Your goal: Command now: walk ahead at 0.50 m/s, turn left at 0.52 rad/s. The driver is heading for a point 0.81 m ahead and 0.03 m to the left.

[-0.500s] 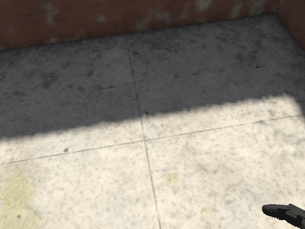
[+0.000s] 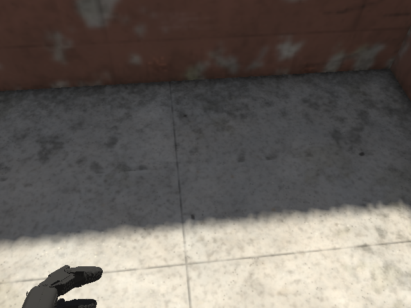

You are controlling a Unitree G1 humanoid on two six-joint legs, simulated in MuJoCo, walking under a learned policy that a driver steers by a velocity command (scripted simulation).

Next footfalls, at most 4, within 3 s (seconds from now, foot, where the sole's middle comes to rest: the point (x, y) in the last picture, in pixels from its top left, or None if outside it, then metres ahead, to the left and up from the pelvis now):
0.06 right None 0.20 -0.13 -0.78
0.50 left None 0.29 0.14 -0.78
0.88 right None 0.28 -0.11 -0.78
1.40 left None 0.29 0.11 -0.78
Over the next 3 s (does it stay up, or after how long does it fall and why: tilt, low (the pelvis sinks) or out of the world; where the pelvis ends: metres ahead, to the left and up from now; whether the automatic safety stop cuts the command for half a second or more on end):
stays up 0.81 -0.03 0.00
